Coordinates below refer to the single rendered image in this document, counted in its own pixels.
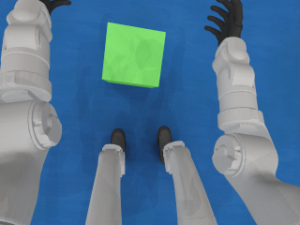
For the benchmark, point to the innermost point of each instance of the left robot forearm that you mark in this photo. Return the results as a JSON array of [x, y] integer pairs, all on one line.
[[26, 53]]

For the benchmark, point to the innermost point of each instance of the left robot upper arm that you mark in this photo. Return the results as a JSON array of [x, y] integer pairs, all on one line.
[[28, 129]]

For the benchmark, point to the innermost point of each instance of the robot left thigh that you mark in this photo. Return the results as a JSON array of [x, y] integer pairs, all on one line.
[[105, 202]]

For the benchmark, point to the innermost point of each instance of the robot left hand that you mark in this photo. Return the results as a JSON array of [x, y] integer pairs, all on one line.
[[51, 5]]

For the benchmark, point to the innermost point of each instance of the carton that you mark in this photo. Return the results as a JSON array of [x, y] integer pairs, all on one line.
[[133, 55]]

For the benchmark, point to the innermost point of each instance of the right robot upper arm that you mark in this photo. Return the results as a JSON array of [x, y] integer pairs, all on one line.
[[249, 163]]

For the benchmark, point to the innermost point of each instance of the robot right hand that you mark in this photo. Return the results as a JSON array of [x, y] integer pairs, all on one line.
[[232, 25]]

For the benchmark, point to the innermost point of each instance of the right robot foot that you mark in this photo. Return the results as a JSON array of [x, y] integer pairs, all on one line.
[[164, 137]]

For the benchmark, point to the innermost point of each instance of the right robot forearm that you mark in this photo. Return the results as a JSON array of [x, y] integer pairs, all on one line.
[[236, 90]]

